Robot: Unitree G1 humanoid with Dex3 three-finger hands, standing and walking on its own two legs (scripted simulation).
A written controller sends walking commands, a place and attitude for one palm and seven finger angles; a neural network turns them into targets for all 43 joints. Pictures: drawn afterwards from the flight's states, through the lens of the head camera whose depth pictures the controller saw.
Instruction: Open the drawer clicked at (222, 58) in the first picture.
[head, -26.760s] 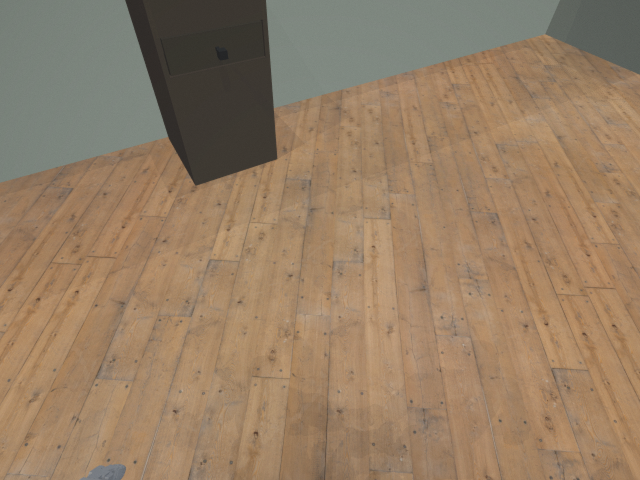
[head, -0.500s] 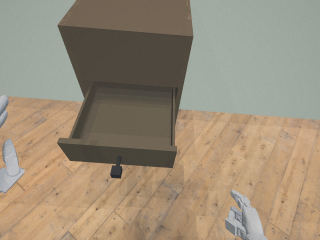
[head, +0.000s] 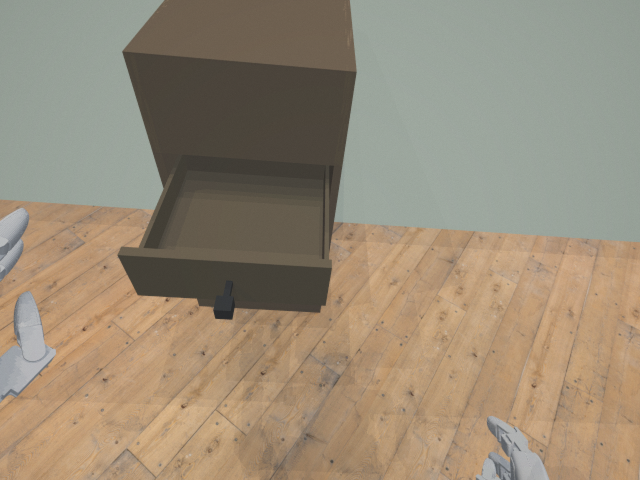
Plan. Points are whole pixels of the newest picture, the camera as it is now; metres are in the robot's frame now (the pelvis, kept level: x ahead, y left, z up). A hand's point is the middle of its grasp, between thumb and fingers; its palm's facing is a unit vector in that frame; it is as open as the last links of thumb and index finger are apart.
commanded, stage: stop stepping back and stand still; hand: left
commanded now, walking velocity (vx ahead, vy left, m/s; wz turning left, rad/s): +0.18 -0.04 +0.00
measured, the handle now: (226, 299) +0.45 +0.18 -0.17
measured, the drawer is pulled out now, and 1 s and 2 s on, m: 0.30 0.30 0.30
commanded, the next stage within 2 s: let the arm hang, fingers relaxed in 0.42 s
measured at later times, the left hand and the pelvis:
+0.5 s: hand (70, 354) +0.20 +0.23 +0.15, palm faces +0.33 -0.82 -0.46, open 7.4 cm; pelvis +0.00 -0.01 +0.00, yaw -1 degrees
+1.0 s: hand out of the picture +0.00 +0.20 -0.17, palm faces +0.02 -0.98 -0.21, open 7.1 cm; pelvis +0.00 +0.01 +0.01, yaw -1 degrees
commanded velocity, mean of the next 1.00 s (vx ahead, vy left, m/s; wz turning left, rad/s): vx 0.03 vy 0.01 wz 0.00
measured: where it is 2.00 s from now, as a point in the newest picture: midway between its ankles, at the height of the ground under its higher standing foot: outside the picture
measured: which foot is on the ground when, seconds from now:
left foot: down 0.00-1.00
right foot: down 0.00-1.00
